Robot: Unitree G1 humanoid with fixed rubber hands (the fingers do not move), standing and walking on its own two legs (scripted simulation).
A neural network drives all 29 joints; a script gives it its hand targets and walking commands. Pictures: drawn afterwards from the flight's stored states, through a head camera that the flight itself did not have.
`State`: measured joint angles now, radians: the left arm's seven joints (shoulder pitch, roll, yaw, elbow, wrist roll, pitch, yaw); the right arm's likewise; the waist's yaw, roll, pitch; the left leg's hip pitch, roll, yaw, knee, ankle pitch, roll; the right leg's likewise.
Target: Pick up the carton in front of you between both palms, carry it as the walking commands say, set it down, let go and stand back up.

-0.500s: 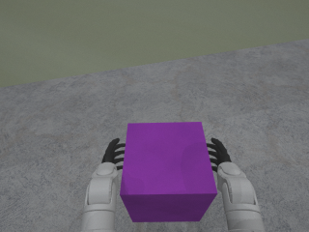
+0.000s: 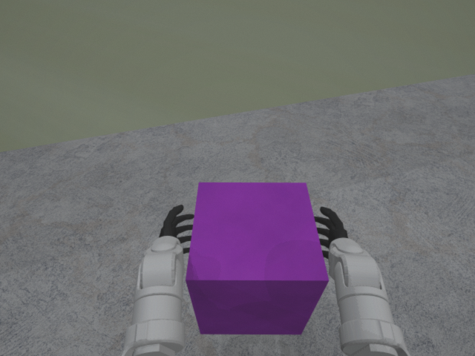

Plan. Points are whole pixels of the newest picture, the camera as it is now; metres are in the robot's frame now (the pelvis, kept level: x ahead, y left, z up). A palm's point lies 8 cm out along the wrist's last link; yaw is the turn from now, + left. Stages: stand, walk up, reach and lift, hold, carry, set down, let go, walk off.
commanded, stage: set down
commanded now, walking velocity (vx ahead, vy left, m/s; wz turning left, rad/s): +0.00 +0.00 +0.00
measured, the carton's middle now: (251, 260) +0.31 +0.01 -0.04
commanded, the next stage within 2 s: none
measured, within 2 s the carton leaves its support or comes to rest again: neither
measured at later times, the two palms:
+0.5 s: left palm (182, 263) +0.36 +0.17 -0.14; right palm (305, 258) +0.38 -0.13 -0.13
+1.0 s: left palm (181, 271) +0.41 +0.19 -0.27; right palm (285, 263) +0.44 -0.10 -0.27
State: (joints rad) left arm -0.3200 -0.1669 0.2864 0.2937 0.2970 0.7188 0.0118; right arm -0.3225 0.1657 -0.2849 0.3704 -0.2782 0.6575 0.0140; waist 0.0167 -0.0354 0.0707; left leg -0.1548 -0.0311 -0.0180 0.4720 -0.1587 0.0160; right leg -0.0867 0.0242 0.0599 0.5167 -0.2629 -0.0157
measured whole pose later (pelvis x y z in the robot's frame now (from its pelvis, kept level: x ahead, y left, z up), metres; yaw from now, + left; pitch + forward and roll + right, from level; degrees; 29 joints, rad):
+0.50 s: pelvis -0.01 -0.01 -0.07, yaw -1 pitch +21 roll -1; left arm -0.61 -0.13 0.45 0.53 0.31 0.23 0.01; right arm -0.64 0.12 -0.41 0.63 -0.28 0.19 -0.01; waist 0.06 -0.04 0.08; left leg -1.03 -0.02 -0.03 0.93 -0.26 0.00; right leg -0.96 0.07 0.06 0.98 -0.38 0.00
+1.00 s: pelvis -0.02 -0.02 -0.18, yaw -2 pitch +42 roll -2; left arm -0.83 -0.02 0.50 0.60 0.23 0.26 -0.01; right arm -0.88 0.09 -0.40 0.69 -0.21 0.23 -0.09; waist 0.09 -0.07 -0.16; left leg -1.74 -0.02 -0.05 1.41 -0.41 -0.02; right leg -1.66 0.10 0.01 1.46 -0.54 -0.01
